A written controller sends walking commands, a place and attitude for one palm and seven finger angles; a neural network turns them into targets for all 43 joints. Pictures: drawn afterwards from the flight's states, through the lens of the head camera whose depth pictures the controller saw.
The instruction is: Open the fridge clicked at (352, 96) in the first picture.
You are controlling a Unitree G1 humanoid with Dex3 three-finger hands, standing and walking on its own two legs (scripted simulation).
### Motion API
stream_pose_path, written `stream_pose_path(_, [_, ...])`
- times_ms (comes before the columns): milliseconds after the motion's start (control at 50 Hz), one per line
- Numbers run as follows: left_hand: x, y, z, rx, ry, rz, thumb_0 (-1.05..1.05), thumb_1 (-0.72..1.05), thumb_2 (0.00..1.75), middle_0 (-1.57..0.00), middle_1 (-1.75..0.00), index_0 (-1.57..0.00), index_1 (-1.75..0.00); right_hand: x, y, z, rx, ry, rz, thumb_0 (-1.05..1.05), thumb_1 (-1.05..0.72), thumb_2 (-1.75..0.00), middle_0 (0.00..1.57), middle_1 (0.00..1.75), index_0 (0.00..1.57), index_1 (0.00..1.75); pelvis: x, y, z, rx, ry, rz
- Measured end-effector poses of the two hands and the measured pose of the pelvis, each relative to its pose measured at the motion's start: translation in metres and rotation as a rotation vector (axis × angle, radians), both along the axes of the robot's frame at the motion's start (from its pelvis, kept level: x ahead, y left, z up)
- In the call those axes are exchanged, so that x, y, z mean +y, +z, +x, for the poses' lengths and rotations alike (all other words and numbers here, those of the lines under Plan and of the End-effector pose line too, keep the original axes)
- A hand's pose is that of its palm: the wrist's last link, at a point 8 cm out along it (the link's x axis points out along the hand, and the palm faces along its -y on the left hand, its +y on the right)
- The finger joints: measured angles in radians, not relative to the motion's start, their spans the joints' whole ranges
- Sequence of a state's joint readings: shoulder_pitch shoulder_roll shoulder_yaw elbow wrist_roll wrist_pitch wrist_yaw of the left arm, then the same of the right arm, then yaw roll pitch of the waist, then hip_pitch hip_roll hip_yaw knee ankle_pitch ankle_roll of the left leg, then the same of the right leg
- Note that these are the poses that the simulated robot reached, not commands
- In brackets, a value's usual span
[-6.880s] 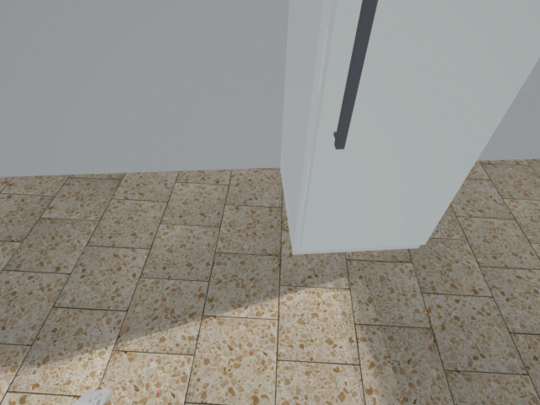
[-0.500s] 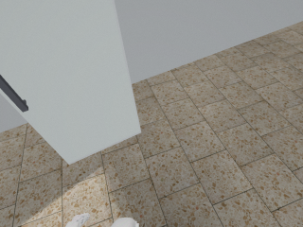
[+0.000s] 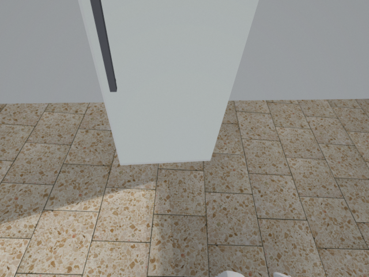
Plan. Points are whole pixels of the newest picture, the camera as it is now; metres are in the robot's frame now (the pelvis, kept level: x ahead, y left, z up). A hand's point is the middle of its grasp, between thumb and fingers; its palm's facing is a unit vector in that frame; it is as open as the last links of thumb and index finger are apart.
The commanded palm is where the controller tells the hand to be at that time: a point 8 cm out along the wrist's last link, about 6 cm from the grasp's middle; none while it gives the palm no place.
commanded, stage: turn to face it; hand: left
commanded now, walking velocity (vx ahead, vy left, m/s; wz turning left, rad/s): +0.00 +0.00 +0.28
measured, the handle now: (104, 38) +0.76 +0.34 +0.10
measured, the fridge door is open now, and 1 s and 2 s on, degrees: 0 0 0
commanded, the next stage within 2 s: take the last steps up to it in 0.26 s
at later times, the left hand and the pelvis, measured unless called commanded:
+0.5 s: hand out of the picture +0.00 +0.14 -0.15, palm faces +0.22 -0.94 -0.26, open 7.3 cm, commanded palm none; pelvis -0.03 -0.06 +0.00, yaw +10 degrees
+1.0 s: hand out of the picture -0.08 +0.21 -0.18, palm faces +0.28 -0.95 -0.14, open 7.4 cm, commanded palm none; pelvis +0.01 +0.05 +0.00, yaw +11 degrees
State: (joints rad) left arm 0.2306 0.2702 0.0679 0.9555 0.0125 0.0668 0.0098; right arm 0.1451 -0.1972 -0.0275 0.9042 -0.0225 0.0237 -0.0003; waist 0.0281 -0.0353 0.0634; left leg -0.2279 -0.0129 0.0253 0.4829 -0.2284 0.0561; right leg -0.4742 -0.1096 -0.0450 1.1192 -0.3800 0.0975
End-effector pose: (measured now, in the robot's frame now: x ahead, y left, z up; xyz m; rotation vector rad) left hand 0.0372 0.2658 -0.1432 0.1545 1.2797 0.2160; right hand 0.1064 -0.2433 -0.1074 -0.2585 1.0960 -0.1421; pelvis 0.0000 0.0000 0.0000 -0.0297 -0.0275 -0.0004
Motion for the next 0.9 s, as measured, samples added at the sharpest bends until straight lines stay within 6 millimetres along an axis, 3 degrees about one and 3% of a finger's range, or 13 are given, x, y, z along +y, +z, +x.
stream_pose_path(140, [-0.013,0.010,0.010,-0.065,0.009,0.010,0.00,0.91,0.90,-0.20,-0.30,-0.19,-0.30,0.007,-0.015,-0.029,0.061,-0.008,0.058,0.00,-0.91,-0.90,0.20,0.30,0.20,0.30,-0.007,0.001,-0.007,0.000,0.042,0.014])
stream_pose_path(280, [-0.048,0.018,0.012,-0.124,0.006,0.035,0.00,0.91,0.90,-0.20,-0.30,-0.20,-0.30,-0.021,-0.042,-0.073,0.161,-0.038,0.095,0.00,-0.91,-0.90,0.20,0.30,0.21,0.30,-0.034,-0.007,-0.019,0.005,0.077,0.042])
stream_pose_path(400, [-0.077,0.026,-0.021,-0.123,0.055,0.041,0.00,0.91,0.90,-0.20,-0.30,-0.20,-0.30,-0.047,-0.049,-0.097,0.245,-0.027,0.103,0.00,-0.91,-0.90,0.20,0.30,0.20,0.30,-0.052,-0.003,-0.030,-0.007,0.131,0.056])
stream_pose_path(500, [-0.085,0.029,-0.058,-0.085,0.126,0.035,0.00,0.92,0.90,-0.21,-0.30,-0.20,-0.30,-0.058,-0.044,-0.103,0.276,0.011,0.091,0.00,-0.91,-0.90,0.19,0.30,0.20,0.30,-0.056,0.004,-0.033,-0.003,0.170,0.060])
stream_pose_path(580, [-0.085,0.027,-0.093,-0.038,0.184,0.024,0.00,0.92,0.90,-0.21,-0.30,-0.20,-0.30,-0.056,-0.038,-0.097,0.293,0.053,0.076,0.00,-0.91,-0.90,0.19,0.30,0.20,0.30,-0.052,0.007,-0.032,0.009,0.195,0.062])
stream_pose_path(640, [-0.085,0.023,-0.123,0.020,0.227,0.003,0.00,0.92,0.90,-0.20,-0.30,-0.20,-0.30,-0.045,-0.034,-0.082,0.283,0.093,0.068,0.00,-0.91,-0.90,0.19,0.30,0.20,0.30,-0.043,0.008,-0.031,0.016,0.206,0.060])
stream_pose_path(720, [-0.081,0.016,-0.166,0.121,0.286,-0.043,0.00,0.91,0.90,-0.20,-0.30,-0.20,-0.30,-0.016,-0.028,-0.049,0.228,0.155,0.061,0.00,-0.91,-0.90,0.19,0.30,0.20,0.30,-0.024,0.008,-0.028,0.025,0.218,0.049])
stream_pose_path(800, [-0.071,0.002,-0.201,0.228,0.341,-0.102,0.00,0.91,0.90,-0.20,-0.30,-0.20,-0.30,0.027,-0.023,-0.012,0.133,0.210,0.053,0.00,-0.91,-0.90,0.19,0.30,0.20,0.30,0.004,0.000,-0.022,0.024,0.220,0.023])
stream_pose_path(860, [-0.056,-0.011,-0.211,0.303,0.337,-0.140,0.00,0.91,0.90,-0.20,-0.30,-0.20,-0.30,0.058,-0.023,0.003,0.059,0.205,0.053,0.00,-0.91,-0.90,0.19,0.30,0.20,0.30,0.025,-0.007,-0.016,0.010,0.206,0.016])
stream_pose_path(900, [-0.043,-0.011,-0.200,0.317,0.309,-0.148,0.00,0.91,0.90,-0.20,-0.30,-0.20,-0.30,0.070,-0.018,0.003,0.032,0.168,0.057,0.00,-0.92,-0.90,0.19,0.30,0.20,0.30,0.035,-0.004,-0.008,-0.001,0.192,0.013])
